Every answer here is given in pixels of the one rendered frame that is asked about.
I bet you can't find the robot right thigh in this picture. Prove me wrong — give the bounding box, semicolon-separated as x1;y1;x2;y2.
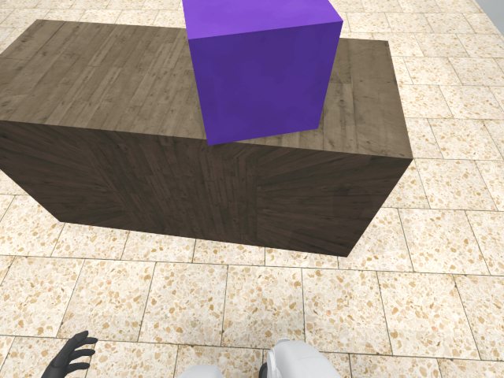
267;341;342;378

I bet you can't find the carton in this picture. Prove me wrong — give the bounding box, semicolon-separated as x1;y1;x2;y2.
182;0;343;146

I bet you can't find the pedestal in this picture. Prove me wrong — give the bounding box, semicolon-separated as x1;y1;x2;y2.
0;19;413;258

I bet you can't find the robot left hand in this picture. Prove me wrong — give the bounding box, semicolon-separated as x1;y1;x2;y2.
41;331;98;378

